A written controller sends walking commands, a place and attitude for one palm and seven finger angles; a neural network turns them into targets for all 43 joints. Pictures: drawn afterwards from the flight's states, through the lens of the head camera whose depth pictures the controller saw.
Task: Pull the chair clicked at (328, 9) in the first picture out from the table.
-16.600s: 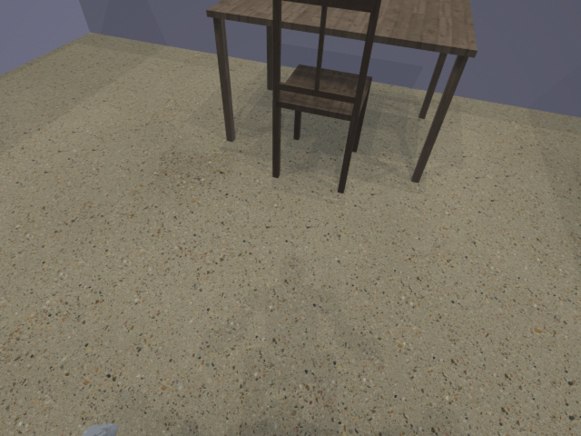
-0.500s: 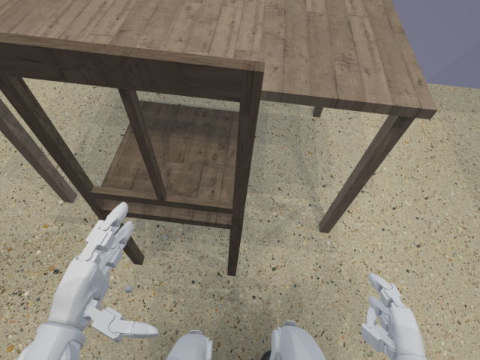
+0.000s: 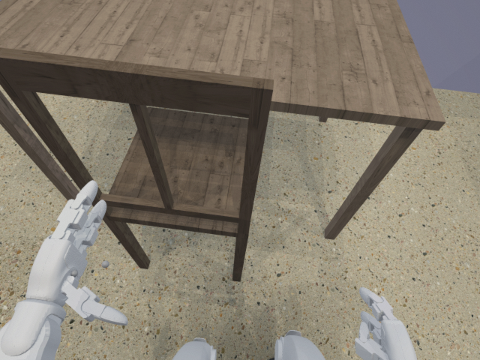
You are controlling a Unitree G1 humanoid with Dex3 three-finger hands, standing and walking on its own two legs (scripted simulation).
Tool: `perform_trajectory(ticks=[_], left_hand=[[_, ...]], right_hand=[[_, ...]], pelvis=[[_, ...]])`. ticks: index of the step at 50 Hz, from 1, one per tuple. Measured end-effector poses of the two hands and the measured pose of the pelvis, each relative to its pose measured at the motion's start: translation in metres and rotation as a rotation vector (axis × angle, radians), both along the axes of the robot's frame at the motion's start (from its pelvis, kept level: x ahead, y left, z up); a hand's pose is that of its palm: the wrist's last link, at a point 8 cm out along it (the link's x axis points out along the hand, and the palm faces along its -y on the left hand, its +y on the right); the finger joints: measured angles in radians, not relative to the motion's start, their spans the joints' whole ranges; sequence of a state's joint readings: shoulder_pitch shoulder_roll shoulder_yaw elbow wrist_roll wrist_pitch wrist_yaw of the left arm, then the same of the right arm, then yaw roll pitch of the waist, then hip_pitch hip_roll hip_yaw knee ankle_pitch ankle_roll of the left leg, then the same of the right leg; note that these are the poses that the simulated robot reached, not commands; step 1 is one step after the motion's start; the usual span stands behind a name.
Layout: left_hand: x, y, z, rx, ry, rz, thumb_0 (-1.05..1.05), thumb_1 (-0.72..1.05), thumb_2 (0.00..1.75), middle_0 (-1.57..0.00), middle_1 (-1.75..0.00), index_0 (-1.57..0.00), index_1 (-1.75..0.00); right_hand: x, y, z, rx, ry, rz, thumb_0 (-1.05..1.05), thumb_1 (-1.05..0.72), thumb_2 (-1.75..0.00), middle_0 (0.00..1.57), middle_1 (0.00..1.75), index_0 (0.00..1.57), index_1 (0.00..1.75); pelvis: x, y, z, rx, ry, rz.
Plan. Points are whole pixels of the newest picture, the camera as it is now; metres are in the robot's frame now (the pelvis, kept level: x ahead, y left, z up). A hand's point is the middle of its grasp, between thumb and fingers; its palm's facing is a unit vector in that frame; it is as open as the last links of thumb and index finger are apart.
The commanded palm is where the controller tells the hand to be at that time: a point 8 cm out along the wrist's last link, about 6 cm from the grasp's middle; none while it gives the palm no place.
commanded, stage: raise the hand toward the chair's back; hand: left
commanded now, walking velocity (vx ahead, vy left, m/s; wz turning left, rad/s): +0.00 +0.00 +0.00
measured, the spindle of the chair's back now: (156, 164) +0.46 +0.19 +0.01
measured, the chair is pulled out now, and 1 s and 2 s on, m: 0.00 0.00 0.00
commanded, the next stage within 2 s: aim the fingers beside a spindle in 0.42 s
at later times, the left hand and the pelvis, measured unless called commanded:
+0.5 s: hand (110, 273) +0.24 +0.21 +0.04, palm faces -0.09 -0.99 -0.05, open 16.9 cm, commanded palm +0.22 +0.26 +0.05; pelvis +0.00 +0.00 +0.00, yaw +0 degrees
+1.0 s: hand (119, 264) +0.26 +0.20 +0.02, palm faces -0.07 -1.00 -0.06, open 16.9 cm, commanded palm +0.24 +0.25 +0.03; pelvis -0.01 +0.00 -0.01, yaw +0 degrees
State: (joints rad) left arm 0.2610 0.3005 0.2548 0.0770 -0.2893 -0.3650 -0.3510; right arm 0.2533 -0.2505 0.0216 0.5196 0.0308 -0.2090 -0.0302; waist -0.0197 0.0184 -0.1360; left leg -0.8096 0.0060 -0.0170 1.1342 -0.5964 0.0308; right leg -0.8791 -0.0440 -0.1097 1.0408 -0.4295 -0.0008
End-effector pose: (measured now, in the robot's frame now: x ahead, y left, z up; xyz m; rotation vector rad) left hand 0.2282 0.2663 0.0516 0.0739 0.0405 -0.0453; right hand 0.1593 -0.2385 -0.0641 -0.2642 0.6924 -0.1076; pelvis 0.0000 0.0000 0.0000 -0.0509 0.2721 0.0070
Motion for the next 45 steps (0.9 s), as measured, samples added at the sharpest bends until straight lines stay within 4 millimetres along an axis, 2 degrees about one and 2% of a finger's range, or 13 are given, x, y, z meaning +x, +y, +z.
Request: perform_trajectory(ticks=[6,14,22,28,33,38,45], left_hand=[[0.001,-0.008,-0.013,-0.028,0.085,-0.060,-0.01,-0.50,0.30,-0.06,-0.08,-0.06,-0.08],[-0.004,-0.001,-0.005,-0.014,0.008,0.003,-0.01,-0.50,0.30,-0.06,-0.09,-0.06,-0.08],[-0.007,-0.006,-0.013,-0.016,0.065,-0.043,-0.01,-0.50,0.30,-0.06,-0.08,-0.06,-0.08],[-0.008,-0.003,-0.007,-0.017,0.032,-0.016,-0.01,-0.50,0.30,-0.06,-0.09,-0.06,-0.08],[-0.005,-0.001,-0.011,-0.014,0.025,-0.009,-0.01,-0.50,0.30,-0.06,-0.08,-0.06,-0.08],[-0.001,-0.008,-0.021,-0.027,0.053,-0.042,-0.01,-0.50,0.30,-0.06,-0.08,-0.06,-0.08],[0.006,-0.014,-0.018,-0.020,0.010,-0.042,-0.01,-0.50,0.30,-0.06,-0.09,-0.06,-0.08]], right_hand=[[-0.006,-0.004,0.004,-0.007,0.003,-0.024,0.01,-0.90,-0.90,0.20,0.30,0.21,0.30],[-0.004,-0.001,0.004,-0.012,0.002,-0.003,0.01,-0.90,-0.90,0.20,0.30,0.20,0.30],[0.002,0.007,0.001,0.009,-0.012,0.011,0.01,-0.90,-0.90,0.20,0.30,0.21,0.30],[0.004,0.008,0.003,0.010,-0.023,0.017,0.01,-0.90,-0.90,0.20,0.30,0.21,0.30],[0.003,0.006,-0.001,0.004,-0.014,0.024,0.01,-0.90,-0.90,0.20,0.30,0.21,0.30],[0.001,0.002,-0.004,-0.007,-0.008,0.021,0.01,-0.90,-0.90,0.20,0.30,0.21,0.30],[-0.005,-0.002,-0.008,-0.009,0.005,0.004,0.01,-0.90,-0.90,0.20,0.30,0.21,0.30]], pelvis=[[0.001,0.003,0.002,0.004,0.004,-0.010],[-0.001,0.003,0.001,0.002,0.005,-0.006],[-0.002,0.004,0.000,-0.001,0.006,-0.004],[-0.003,0.003,0.000,0.000,0.004,-0.003],[-0.004,0.002,-0.003,0.001,0.012,-0.001],[-0.005,0.001,-0.006,-0.001,0.020,0.000],[-0.006,0.000,-0.008,0.003,0.028,-0.005]])
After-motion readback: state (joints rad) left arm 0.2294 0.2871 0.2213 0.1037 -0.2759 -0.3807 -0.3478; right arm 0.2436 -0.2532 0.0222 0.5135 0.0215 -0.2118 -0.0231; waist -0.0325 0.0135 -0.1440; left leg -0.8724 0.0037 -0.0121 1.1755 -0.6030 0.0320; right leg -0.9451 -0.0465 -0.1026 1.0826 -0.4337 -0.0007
